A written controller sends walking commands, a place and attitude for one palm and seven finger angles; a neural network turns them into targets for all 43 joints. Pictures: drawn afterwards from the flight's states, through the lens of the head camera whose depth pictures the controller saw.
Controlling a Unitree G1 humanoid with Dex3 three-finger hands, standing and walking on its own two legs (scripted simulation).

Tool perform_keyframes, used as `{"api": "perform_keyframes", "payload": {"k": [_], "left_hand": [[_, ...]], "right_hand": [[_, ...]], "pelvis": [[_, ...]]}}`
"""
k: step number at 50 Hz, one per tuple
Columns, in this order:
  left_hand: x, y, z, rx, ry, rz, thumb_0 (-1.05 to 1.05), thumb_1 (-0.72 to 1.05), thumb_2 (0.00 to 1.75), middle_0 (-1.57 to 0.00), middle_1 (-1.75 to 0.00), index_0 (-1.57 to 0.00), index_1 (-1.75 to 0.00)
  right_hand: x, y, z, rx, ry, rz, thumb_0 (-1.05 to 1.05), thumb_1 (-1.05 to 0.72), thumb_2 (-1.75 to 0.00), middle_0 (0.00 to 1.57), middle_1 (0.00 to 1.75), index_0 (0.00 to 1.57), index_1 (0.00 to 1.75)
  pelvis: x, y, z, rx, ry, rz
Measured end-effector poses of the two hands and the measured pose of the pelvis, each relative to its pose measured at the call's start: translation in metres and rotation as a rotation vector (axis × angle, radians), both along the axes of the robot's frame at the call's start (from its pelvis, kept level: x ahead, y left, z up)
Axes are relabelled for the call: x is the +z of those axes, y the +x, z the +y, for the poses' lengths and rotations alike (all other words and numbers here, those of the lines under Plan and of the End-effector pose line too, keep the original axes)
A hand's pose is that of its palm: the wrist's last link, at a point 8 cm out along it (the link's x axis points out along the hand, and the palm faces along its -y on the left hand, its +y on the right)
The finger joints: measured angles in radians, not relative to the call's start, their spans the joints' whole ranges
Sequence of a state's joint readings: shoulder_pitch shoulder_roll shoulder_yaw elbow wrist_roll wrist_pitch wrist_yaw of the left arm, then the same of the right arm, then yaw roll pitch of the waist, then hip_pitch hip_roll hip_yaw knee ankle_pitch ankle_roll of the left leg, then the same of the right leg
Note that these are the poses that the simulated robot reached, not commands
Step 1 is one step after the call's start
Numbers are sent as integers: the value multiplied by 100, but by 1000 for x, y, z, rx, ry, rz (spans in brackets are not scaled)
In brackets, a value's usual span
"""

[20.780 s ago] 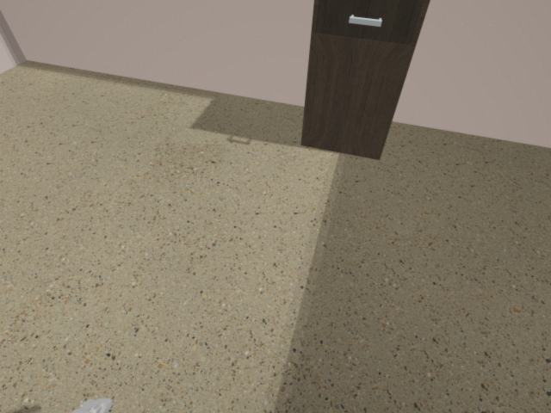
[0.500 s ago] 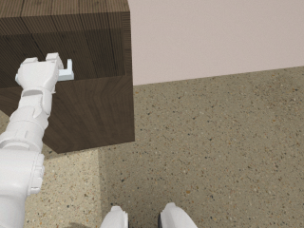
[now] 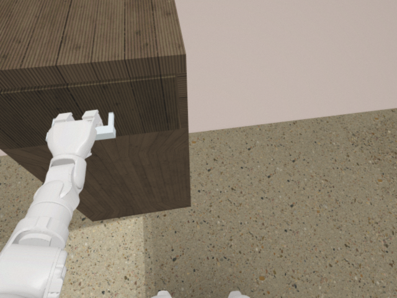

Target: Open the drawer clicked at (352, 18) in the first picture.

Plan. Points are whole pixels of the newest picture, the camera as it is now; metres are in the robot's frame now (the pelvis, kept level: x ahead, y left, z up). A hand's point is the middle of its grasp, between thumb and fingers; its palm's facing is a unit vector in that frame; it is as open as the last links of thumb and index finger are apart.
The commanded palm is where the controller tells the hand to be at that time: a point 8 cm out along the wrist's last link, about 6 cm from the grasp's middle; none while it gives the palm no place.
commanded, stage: pull the drawer open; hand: left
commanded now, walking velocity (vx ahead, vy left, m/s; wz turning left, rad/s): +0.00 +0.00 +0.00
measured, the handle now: (83, 127) +0.47 +0.26 +0.03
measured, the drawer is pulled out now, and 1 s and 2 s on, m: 0.01 0.07 0.29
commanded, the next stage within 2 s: none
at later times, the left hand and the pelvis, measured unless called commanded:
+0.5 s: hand (83, 147) +0.44 +0.26 +0.00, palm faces -0.05 -0.02 -1.00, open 5.3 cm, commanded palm +0.41 +0.26 +0.05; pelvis -0.02 -0.02 -0.01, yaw +1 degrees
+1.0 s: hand (80, 173) +0.37 +0.25 +0.00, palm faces +0.03 -0.05 -1.00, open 5.3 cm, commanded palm +0.32 +0.25 +0.05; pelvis +0.00 +0.00 +0.01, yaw +0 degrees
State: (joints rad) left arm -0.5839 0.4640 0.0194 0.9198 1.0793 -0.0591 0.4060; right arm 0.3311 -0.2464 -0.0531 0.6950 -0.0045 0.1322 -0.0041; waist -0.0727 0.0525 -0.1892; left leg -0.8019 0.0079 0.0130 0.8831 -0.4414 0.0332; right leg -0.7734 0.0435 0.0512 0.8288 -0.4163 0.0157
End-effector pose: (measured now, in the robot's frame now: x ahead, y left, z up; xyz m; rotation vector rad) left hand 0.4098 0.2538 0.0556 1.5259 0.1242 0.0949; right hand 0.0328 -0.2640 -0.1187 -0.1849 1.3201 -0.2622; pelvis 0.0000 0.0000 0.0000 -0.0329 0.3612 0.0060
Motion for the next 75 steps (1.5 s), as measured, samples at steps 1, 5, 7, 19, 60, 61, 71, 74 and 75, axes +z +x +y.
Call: {"api": "perform_keyframes", "payload": {"k": [1, 5, 7, 19, 60, 61, 71, 74, 75], "left_hand": [[0, -1, 0, -1, 2, -2, 0, 78, 83, -38, -135, -42, -135], [-1, 3, 1, -3, 26, -1, -1, 78, 84, -39, -135, -42, -135], [-1, 8, 2, 1, 33, 2, -1, 77, 84, -39, -135, -42, -135], [0, 11, 3, 30, 34, 27, -1, 78, 83, -41, -135, -40, -134], [0, -98, -11, 27, -20, -28, 0, 77, 81, -38, -135, -42, -135], [0, -102, -12, 29, -20, -26, 0, 77, 81, -38, -135, -42, -135], [0, -145, -19, 48, -25, -12, 0, 77, 82, -35, -135, -42, -135], [0, -158, -21, 54, -22, -7, 0, 77, 82, -35, -135, -42, -135], [0, -162, -22, 56, -20, -5, 0, 77, 82, -35, -135, -42, -135]], "right_hand": [[0, 7, 0, 6, 2, -9, 1, -90, -89, 21, 30, 20, 29], [-1, 29, -1, 54, -8, -28, 0, -90, -89, 21, 30, 20, 29], [-1, 36, -3, 70, -17, -35, 0, -90, -89, 21, 30, 20, 29], [-1, 11, -23, 56, -55, -11, 0, -90, -89, 21, 30, 20, 29], [33, 121, 15, 134, 31, -335, 1, -90, -89, 21, 30, 20, 29], [34, 125, 16, 141, 32, -344, 1, -90, -89, 21, 30, 20, 29], [35, 137, 16, 184, 56, -375, 1, -90, -90, 21, 30, 20, 29], [32, 137, 14, 191, 63, -375, 1, -90, -90, 21, 30, 20, 29], [31, 137, 13, 192, 65, -375, 1, -90, -90, 21, 30, 20, 29]], "pelvis": [[1, 2, 0, 1, 0, -2], [-1, 4, -2, 27, 0, -2], [-2, 3, -4, 32, 1, 4], [-7, -12, -16, 40, 1, 15], [13, 6, -3, 14, 12, -116], [13, 7, -4, 15, 13, -120], [14, 8, -14, 18, 23, -152], [14, 8, -17, 17, 27, -160], [14, 8, -19, 16, 28, -162]]}}
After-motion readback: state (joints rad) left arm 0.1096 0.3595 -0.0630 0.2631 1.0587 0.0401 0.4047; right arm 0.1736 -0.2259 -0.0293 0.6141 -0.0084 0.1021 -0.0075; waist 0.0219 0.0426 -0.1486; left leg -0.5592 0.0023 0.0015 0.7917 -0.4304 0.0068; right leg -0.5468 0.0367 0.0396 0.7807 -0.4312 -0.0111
